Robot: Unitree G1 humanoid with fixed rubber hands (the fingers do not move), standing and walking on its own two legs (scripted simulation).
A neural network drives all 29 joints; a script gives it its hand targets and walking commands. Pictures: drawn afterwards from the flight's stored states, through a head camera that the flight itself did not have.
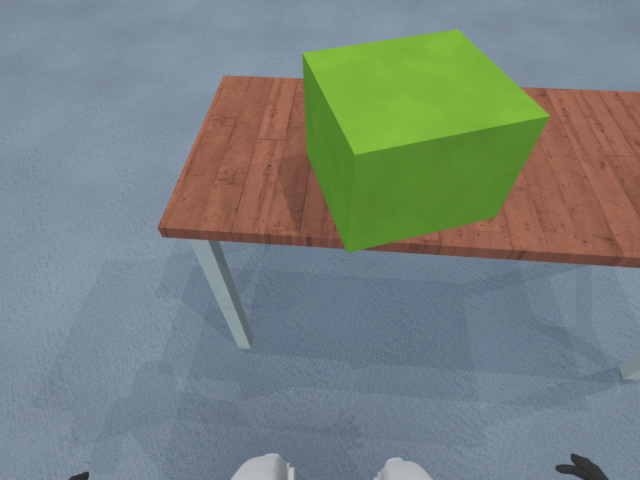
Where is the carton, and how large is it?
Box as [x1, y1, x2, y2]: [302, 29, 549, 252]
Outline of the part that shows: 457,29 302,53 307,154 347,252 494,217 498,212 549,117 549,115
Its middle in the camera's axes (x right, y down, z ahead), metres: +0.15 -0.18 +0.69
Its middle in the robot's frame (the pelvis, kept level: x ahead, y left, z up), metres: +0.66 -0.11 +0.02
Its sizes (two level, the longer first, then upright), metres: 0.291 0.272 0.219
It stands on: a table, 0.64 m high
